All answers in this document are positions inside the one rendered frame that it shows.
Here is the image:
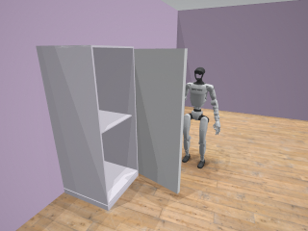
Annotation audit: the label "left robot upper arm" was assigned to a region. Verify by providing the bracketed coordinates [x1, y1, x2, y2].
[206, 84, 217, 106]

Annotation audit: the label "fridge door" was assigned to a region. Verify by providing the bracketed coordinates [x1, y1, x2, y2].
[134, 48, 188, 193]

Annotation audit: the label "humanoid robot head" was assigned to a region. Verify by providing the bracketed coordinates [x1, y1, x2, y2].
[193, 67, 205, 85]

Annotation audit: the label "right robot shin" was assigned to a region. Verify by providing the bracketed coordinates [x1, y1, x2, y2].
[183, 139, 191, 156]

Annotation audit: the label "left robot forearm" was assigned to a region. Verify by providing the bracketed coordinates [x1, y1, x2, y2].
[213, 100, 220, 121]

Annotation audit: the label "robot left hand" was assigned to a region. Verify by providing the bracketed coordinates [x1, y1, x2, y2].
[213, 120, 221, 135]

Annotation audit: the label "right robot upper arm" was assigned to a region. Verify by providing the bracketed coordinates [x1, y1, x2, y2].
[185, 83, 192, 101]

